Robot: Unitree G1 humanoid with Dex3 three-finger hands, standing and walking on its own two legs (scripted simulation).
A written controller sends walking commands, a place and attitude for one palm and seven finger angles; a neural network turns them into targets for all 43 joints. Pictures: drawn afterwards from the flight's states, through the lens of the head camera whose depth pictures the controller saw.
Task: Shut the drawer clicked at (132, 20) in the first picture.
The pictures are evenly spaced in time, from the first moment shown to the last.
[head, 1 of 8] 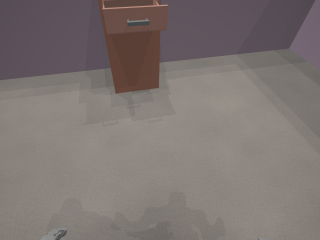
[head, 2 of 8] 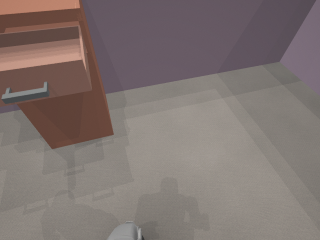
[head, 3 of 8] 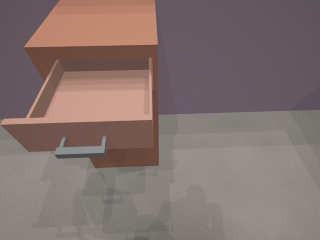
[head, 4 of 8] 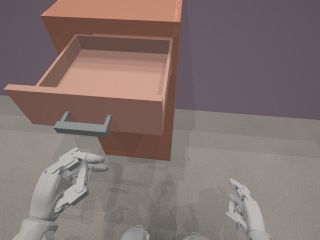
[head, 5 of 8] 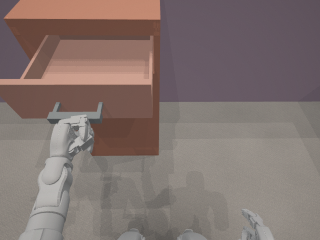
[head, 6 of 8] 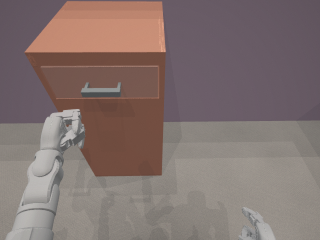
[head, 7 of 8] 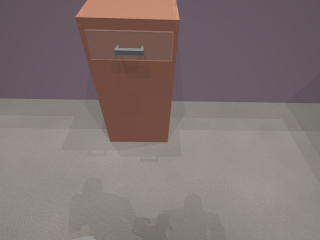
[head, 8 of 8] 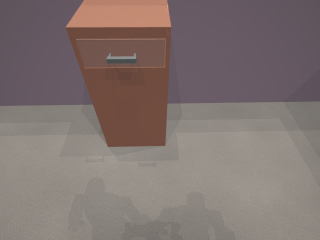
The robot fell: no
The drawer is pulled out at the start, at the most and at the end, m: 0.28 0.28 0.00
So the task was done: yes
